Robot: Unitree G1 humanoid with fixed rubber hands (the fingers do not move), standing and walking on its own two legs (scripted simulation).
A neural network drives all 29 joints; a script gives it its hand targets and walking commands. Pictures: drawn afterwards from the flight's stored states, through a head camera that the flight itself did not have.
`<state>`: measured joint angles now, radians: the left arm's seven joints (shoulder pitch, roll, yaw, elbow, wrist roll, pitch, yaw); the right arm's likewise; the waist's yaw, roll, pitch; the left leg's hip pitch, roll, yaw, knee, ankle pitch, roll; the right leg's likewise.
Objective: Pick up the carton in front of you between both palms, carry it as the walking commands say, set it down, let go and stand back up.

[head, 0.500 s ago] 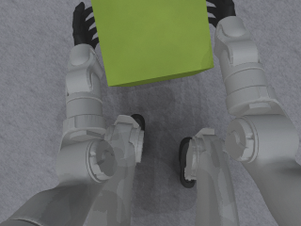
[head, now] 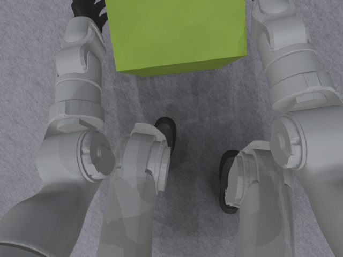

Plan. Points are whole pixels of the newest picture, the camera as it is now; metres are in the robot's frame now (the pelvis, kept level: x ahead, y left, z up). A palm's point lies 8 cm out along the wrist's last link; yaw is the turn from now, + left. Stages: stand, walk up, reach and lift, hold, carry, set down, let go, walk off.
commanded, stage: set down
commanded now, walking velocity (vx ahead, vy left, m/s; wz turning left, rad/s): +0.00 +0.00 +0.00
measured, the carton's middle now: (175, 20) +0.52 +0.11 -0.23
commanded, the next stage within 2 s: none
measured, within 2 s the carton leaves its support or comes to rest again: rests again in 0.88 s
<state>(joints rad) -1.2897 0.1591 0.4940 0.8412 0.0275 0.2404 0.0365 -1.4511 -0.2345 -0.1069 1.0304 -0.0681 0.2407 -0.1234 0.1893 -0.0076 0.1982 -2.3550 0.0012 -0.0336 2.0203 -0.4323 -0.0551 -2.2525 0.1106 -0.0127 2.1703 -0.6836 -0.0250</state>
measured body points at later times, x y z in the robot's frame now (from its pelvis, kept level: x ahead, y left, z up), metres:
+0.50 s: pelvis -0.01 +0.00 -0.01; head +0.36 -0.01 +0.24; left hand +0.50 +0.26 -0.17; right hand +0.57 -0.04 -0.20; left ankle +0.14 +0.14 -0.36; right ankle +0.07 -0.10 -0.36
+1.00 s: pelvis -0.01 +0.01 -0.01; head +0.37 +0.00 +0.22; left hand +0.48 +0.28 -0.19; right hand +0.57 -0.06 -0.21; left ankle +0.14 +0.14 -0.36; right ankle +0.07 -0.10 -0.36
